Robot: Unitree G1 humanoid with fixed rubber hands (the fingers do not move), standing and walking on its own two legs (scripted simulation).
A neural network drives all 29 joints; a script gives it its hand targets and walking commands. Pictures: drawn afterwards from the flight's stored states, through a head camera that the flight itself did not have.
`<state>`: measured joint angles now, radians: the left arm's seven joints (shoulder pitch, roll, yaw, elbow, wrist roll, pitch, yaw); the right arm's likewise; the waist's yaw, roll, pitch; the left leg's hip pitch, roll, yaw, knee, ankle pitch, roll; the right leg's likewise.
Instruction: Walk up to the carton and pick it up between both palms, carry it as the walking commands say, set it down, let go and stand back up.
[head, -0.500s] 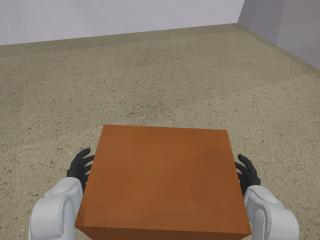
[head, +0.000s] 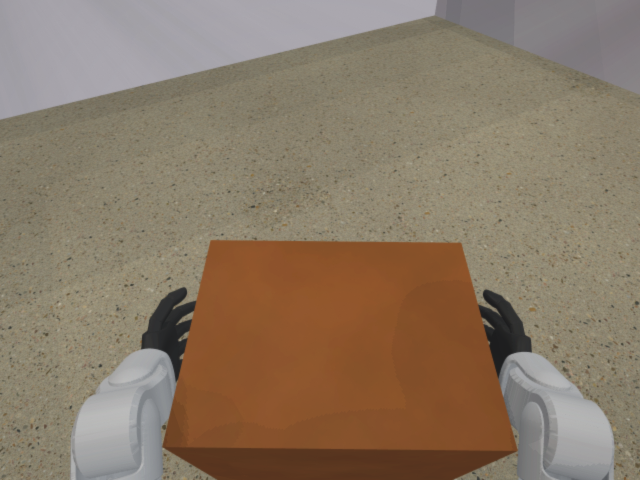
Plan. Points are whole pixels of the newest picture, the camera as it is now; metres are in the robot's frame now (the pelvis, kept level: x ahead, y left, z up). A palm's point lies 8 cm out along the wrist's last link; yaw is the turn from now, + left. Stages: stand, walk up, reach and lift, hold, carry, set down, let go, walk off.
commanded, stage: carry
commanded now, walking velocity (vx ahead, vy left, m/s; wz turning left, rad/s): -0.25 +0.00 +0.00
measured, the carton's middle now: (333, 373) +0.26 -0.01 +0.01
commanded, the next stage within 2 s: none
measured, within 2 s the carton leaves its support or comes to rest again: neither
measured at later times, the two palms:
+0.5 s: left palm out of the picture +0.09 +0.21 +0.08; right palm out of the picture +0.09 -0.17 +0.09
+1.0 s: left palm out of the picture +0.05 +0.22 +0.09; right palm out of the picture +0.06 -0.15 +0.10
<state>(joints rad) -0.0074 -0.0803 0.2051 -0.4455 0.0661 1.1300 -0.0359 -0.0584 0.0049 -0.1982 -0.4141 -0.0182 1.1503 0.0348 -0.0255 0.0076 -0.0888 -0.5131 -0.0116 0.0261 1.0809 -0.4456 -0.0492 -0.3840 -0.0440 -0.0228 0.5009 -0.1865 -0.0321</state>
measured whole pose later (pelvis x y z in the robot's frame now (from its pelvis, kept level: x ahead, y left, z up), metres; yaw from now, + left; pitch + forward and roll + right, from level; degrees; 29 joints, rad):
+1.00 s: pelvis -0.19 +0.03 +0.00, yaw +0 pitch +1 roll +0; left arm -0.07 -0.01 0.19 -0.34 0.06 1.19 -0.02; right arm -0.11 0.03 -0.21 -0.31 -0.06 1.19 0.03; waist 0.00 -0.02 -0.14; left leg -0.30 0.01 0.12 0.39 -0.19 0.06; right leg -0.31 -0.04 -0.07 0.65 -0.43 0.01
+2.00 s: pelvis +0.29 +0.01 -0.02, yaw +1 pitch +2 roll +1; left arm -0.04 -0.04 0.21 -0.46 0.04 1.16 -0.06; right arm -0.02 0.07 -0.20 -0.51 -0.07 1.17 0.03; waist -0.02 0.01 -0.08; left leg 0.06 0.10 0.18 0.36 -0.42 -0.08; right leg -0.47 -0.10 -0.21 0.52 -0.10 0.00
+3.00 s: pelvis +0.98 -0.03 -0.01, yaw +3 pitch +3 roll +1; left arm -0.08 -0.09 0.21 -0.38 0.08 1.16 -0.05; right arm -0.06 0.02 -0.23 -0.42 -0.06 1.17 0.04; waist 0.02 0.03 -0.03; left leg -0.25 0.08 0.05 1.07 -0.44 0.00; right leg -0.44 -0.08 -0.24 0.57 -0.18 -0.08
